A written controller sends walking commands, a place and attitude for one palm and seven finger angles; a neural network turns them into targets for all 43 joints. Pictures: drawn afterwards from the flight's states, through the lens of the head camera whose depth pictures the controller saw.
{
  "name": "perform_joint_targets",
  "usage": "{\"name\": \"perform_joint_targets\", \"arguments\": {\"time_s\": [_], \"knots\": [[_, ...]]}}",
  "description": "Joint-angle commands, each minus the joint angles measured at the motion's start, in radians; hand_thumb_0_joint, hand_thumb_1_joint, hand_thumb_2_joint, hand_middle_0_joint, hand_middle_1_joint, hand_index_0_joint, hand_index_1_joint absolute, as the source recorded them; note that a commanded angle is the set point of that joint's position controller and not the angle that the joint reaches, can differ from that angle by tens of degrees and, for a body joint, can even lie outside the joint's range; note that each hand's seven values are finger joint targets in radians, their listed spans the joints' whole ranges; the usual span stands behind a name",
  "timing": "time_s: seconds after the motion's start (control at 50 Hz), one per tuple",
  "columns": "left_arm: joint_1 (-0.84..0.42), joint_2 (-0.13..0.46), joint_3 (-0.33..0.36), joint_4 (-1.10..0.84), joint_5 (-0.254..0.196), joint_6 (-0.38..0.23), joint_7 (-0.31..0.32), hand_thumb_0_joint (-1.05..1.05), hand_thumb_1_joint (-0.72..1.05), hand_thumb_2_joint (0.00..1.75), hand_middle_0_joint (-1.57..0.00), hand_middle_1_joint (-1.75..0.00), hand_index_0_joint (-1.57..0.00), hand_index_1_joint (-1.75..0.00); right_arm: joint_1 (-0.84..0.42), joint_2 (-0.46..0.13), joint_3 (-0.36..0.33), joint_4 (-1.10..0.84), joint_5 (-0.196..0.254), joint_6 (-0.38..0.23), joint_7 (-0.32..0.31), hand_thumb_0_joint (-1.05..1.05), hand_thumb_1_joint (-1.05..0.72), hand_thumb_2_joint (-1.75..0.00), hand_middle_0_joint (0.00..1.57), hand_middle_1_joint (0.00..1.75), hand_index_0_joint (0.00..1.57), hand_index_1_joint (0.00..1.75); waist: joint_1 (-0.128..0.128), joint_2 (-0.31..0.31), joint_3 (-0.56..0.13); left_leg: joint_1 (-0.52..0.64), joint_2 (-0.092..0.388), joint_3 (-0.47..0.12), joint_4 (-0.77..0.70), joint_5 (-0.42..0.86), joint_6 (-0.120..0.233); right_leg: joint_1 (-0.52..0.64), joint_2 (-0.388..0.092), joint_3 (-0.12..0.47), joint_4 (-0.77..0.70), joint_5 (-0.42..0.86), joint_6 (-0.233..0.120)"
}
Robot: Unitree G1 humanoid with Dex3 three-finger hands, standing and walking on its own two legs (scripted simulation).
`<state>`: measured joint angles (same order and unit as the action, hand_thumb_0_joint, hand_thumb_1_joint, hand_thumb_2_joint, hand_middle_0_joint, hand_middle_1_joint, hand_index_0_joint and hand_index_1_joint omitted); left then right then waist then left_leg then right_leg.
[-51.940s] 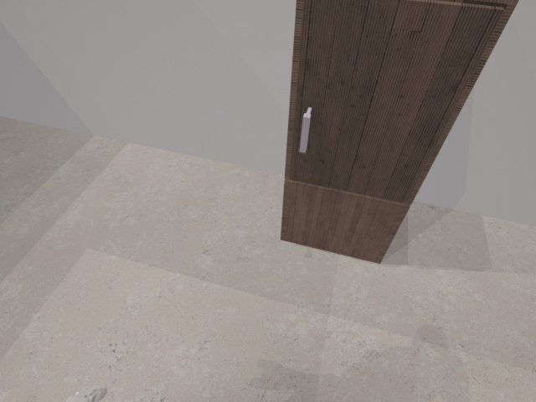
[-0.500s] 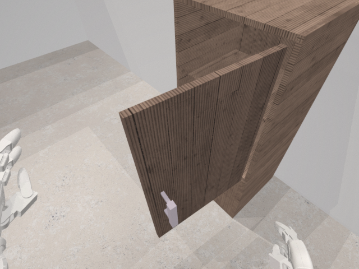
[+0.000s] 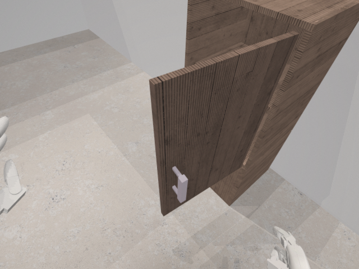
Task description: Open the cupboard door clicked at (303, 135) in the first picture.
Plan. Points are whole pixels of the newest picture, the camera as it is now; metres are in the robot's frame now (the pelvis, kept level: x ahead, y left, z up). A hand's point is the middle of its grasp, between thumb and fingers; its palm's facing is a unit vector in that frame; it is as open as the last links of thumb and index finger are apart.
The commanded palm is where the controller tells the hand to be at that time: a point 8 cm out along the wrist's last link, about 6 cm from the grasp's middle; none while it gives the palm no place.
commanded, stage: step back with the hand held close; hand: left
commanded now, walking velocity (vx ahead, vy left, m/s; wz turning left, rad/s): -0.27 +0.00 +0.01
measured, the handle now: (178, 184) +0.37 +0.03 -0.10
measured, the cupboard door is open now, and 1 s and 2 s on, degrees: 83 83 83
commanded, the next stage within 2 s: stop stepping back and stand still in 0.68 s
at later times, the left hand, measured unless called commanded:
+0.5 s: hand out of the picture +0.12 +0.28 +0.17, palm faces +0.43 -0.76 -0.48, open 7.4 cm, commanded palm +0.05 +0.32 +0.19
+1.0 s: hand out of the picture +0.03 +0.30 +0.18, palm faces +0.40 -0.86 -0.32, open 7.4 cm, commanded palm -0.05 +0.34 +0.19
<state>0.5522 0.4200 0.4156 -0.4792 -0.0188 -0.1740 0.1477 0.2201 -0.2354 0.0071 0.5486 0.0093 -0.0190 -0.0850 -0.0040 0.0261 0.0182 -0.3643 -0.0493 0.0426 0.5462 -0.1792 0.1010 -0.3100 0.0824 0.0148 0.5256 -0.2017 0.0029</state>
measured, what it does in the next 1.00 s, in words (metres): walks backwards: right foot, then left foot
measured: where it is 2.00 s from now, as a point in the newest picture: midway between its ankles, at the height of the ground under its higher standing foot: outside the picture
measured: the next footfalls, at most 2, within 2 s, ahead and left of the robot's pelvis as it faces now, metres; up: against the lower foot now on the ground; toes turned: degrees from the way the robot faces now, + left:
right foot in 0.78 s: -0.26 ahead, -0.12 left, +0.00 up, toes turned +2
left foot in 0.90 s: -0.03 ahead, +0.09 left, +0.00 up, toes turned -1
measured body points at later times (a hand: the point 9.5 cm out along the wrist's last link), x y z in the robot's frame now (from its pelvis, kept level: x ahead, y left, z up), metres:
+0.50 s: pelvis -0.07 +0.01 -0.01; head -0.07 +0.04 +0.44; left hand +0.09 +0.32 +0.20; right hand +0.11 -0.24 -0.07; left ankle +0.07 +0.06 -0.73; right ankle -0.01 -0.12 -0.73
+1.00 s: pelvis -0.21 +0.05 +0.00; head -0.21 +0.09 +0.44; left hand +0.00 +0.35 +0.20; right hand -0.05 -0.18 -0.06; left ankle -0.07 +0.09 -0.73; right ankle -0.28 -0.09 -0.69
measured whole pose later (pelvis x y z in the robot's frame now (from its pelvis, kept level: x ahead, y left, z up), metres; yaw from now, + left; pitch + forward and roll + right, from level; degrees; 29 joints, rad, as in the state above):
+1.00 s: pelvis -0.21 +0.05 +0.00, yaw -4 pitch -2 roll -3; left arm 0.38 0.44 0.45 -0.48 -0.06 -0.17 0.14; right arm 0.16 -0.14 0.04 0.64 0.00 -0.11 -0.04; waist -0.02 -0.06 0.01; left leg -0.42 -0.02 0.06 0.50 -0.08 0.06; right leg -0.26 0.08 0.06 0.87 -0.53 0.01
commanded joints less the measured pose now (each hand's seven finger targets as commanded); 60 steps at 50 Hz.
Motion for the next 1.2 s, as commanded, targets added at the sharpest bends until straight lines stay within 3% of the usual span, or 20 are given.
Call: {"name": "perform_joint_targets", "arguments": {"time_s": [0.0,0.3,0.4,0.48,0.56,0.68,0.7,0.74,0.76,0.82,0.86,0.88,0.92,0.96,1.04,1.08,1.1,1.12,1.14,1.18], "knots": [[-0.089,0.174,0.146,-0.211,0.016,-0.071,0.019,0.0,0.9,0.9,-0.2,-0.3,-0.2,-0.3,-0.118,-0.139,-0.064,-0.153,-0.011,-0.081,-0.014,0.0,-0.9,-0.9,0.2,0.3,0.2,0.3,0.008,0.108,-0.069,-0.433,0.285,-0.328,-0.381,-0.572,0.054,0.412,0.002,0.051,0.218,0.001,0.023],[-0.066,0.21,0.158,-0.271,-0.018,-0.102,0.021,0.0,0.9,0.9,-0.2,-0.3,-0.2,-0.3,-0.115,-0.111,-0.073,-0.105,-0.009,-0.096,0.019,0.0,-0.9,-0.9,0.2,0.3,0.2,0.3,-0.022,-0.048,-0.126,-0.007,0.099,-0.124,0.004,-0.232,-0.067,-0.082,-0.161,0.306,-0.154,-0.08,-0.071],[-0.033,0.232,0.17,-0.236,-0.025,-0.111,0.023,0.0,0.9,0.9,-0.2,-0.3,-0.2,-0.3,-0.119,-0.121,-0.074,-0.109,0.003,-0.078,0.014,0.0,-0.9,-0.9,0.2,0.3,0.2,0.3,-0.027,-0.003,-0.122,0.066,0.104,-0.131,-0.037,-0.15,-0.074,-0.131,-0.106,0.194,-0.156,-0.059,-0.032],[-0.018,0.206,0.199,-0.23,-0.008,-0.113,0.013,0.0,0.9,0.9,-0.2,-0.3,-0.2,-0.3,-0.151,-0.153,-0.079,-0.131,-0.019,-0.098,0.002,0.0,-0.9,-0.9,0.2,0.3,0.2,0.3,0.006,0.241,-0.119,-0.407,0.373,-0.422,-0.513,-0.658,0.034,0.309,0.097,0.007,0.363,-0.163,0.017],[-0.041,0.18,0.146,-0.264,-0.036,-0.082,0.023,0.0,0.9,0.9,-0.2,-0.3,-0.2,-0.3,-0.162,-0.109,-0.083,-0.096,-0.024,-0.128,0.02,0.0,-0.9,-0.9,0.2,0.3,0.2,0.3,0.031,0.166,-0.187,-0.152,0.334,-0.179,-0.446,-0.374,-0.033,0.138,0.067,-0.033,0.566,-0.317,-0.006],[-0.12,0.2,0.133,-0.327,-0.075,-0.08,0.023,0.0,0.9,0.9,-0.2,-0.3,-0.2,-0.3,-0.16,-0.081,-0.068,-0.053,-0.027,-0.135,0.044,0.0,-0.9,-0.9,0.2,0.3,0.2,0.3,0.025,0.199,-0.246,0.076,0.32,-0.07,-0.464,-0.243,-0.201,0.177,0.029,-0.106,0.067,-0.443,-0.057],[-0.128,0.21,0.144,-0.336,-0.076,-0.091,0.025,0.0,0.9,0.9,-0.2,-0.3,-0.2,-0.3,-0.156,-0.077,-0.072,-0.043,-0.028,-0.127,0.05,0.0,-0.9,-0.9,0.2,0.3,0.2,0.3,0.028,0.151,-0.247,0.132,0.287,-0.032,-0.348,-0.184,-0.235,0.14,-0.019,-0.05,-0.105,-0.421,-0.079],[-0.166,0.277,0.179,-0.372,-0.052,-0.129,0.042,0.0,0.9,0.9,-0.2,-0.3,-0.2,-0.3,-0.125,-0.065,-0.069,0.01,-0.013,-0.11,0.058,0.0,-0.9,-0.9,0.2,0.3,0.2,0.3,0.011,-0.155,-0.212,0.293,0.139,-0.027,0.278,-0.074,-0.211,-0.261,-0.4,0.459,-0.426,-0.266,-0.213],[-0.204,0.289,0.185,-0.382,-0.028,-0.139,0.053,0.0,0.9,0.9,-0.2,-0.3,-0.2,-0.3,-0.161,-0.067,-0.053,-0.01,-0.034,-0.118,0.06,0.0,-0.9,-0.9,0.2,0.3,0.2,0.3,0.037,-0.179,-0.154,0.148,0.075,-0.037,0.409,-0.222,-0.189,-0.216,-0.455,0.412,-0.373,0.012,-0.254],[-0.318,0.201,0.087,-0.249,-0.018,-0.084,0.016,0.0,0.9,0.9,-0.2,-0.3,-0.2,-0.3,-0.126,-0.08,-0.048,-0.035,0.009,-0.123,0.029,0.0,-0.9,-0.9,0.2,0.3,0.2,0.3,-0.036,-0.158,-0.048,0.078,0.073,-0.056,0.22,-0.075,-0.131,-0.052,-0.27,0.162,-0.101,0.365,-0.113],[-0.295,0.178,0.085,-0.221,-0.03,-0.046,0.001,0.0,0.9,0.9,-0.2,-0.3,-0.2,-0.3,-0.108,-0.111,-0.048,-0.042,0.01,-0.134,0.001,0.0,-0.9,-0.9,0.2,0.3,0.2,0.3,-0.037,0.243,-0.079,0.257,0.173,-0.212,-0.134,0.214,-0.068,-0.102,-0.054,-0.021,0.196,0.02,0.02],[-0.299,0.189,0.099,-0.212,-0.037,-0.048,0.001,0.0,0.9,0.9,-0.2,-0.3,-0.2,-0.3,-0.106,-0.1,-0.04,-0.056,0.002,-0.151,0.009,0.0,-0.9,-0.9,0.2,0.3,0.2,0.3,-0.024,0.339,-0.1,0.203,0.3,-0.39,-0.297,0.118,-0.01,-0.073,-0.001,0.003,0.332,-0.339,0.023],[-0.196,0.204,0.135,-0.209,-0.042,-0.053,0.009,0.0,0.9,0.9,-0.2,-0.3,-0.2,-0.3,-0.134,-0.08,-0.032,-0.072,-0.004,-0.159,0.029,0.0,-0.9,-0.9,0.2,0.3,0.2,0.3,0.002,0.197,-0.125,0.016,0.342,-0.48,-0.539,-0.652,-0.101,0.033,0.025,0.022,0.462,-0.382,-0.001],[-0.059,0.187,0.139,-0.283,-0.045,-0.051,0.006,0.0,0.9,0.9,-0.2,-0.3,-0.2,-0.3,-0.144,-0.069,-0.034,-0.087,-0.019,-0.149,0.039,0.0,-0.9,-0.9,0.2,0.3,0.2,0.3,0.02,0.178,-0.15,-0.037,0.273,-0.321,-0.573,-0.585,-0.21,0.137,0.057,-0.061,0.425,-0.322,-0.016],[0.111,0.231,0.162,-0.407,-0.047,-0.024,0.014,0.0,0.9,0.9,-0.2,-0.3,-0.2,-0.3,-0.134,-0.068,-0.043,-0.118,-0.028,-0.14,0.04,0.0,-0.9,-0.9,0.2,0.3,0.2,0.3,0.034,0.247,-0.178,-0.095,0.18,-0.062,-0.498,-0.451,-0.197,0.342,0.093,-0.199,0.16,-0.362,-0.047],[0.142,0.234,0.169,-0.381,-0.045,0.004,0.013,0.0,0.9,0.9,-0.2,-0.3,-0.2,-0.3,-0.11,-0.057,-0.051,-0.105,-0.032,-0.118,0.032,0.0,-0.9,-0.9,0.2,0.3,0.2,0.3,0.037,0.12,-0.162,-0.196,0.115,0.049,-0.208,-0.366,-0.213,0.433,0.004,-0.124,-0.097,-0.377,-0.098],[0.1,0.263,0.18,-0.376,-0.037,0.011,0.011,0.0,0.9,0.9,-0.2,-0.3,-0.2,-0.3,-0.084,-0.046,-0.05,-0.079,-0.007,-0.106,0.029,0.0,-0.9,-0.9,0.2,0.3,0.2,0.3,0.024,-0.177,-0.114,-0.119,0.039,0.142,0.266,-0.244,-0.185,0.172,-0.208,0.061,-0.292,-0.304,-0.145],[-0.015,0.268,0.183,-0.402,-0.031,-0.003,0.013,0.0,0.9,0.9,-0.2,-0.3,-0.2,-0.3,-0.091,-0.089,-0.066,-0.067,-0.004,-0.102,0.016,0.0,-0.9,-0.9,0.2,0.3,0.2,0.3,-0.005,-0.245,-0.034,-0.214,0.039,-0.012,0.619,-0.246,-0.137,-0.072,-0.417,0.354,-0.39,-0.397,-0.239],[-0.134,0.331,0.268,-0.371,-0.038,-0.021,0.026,0.0,0.9,0.9,-0.2,-0.3,-0.2,-0.3,-0.117,-0.102,-0.05,-0.049,-0.039,-0.102,0.013,0.0,-0.9,-0.9,0.2,0.3,0.2,0.3,-0.023,-0.122,-0.009,-0.214,0.067,-0.076,0.771,-0.195,-0.136,-0.253,-0.494,0.415,-0.432,-0.504,-0.289],[-0.186,0.229,0.173,-0.143,-0.02,-0.024,0.032,0.0,0.9,0.9,-0.2,-0.3,-0.2,-0.3,-0.041,-0.087,-0.061,-0.045,-0.027,-0.097,0.009,0.0,-0.9,-0.9,0.2,0.3,0.2,0.3,-0.062,-0.127,-0.025,-0.218,0.115,-0.038,0.727,-0.144,-0.119,-0.226,-0.372,0.289,-0.407,-0.731,-0.169]]}}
